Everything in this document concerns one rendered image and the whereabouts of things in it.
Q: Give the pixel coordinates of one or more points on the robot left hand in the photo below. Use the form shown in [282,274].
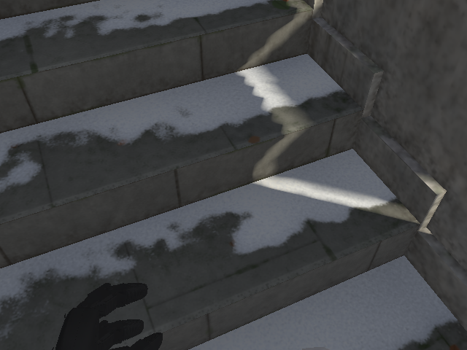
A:
[81,329]

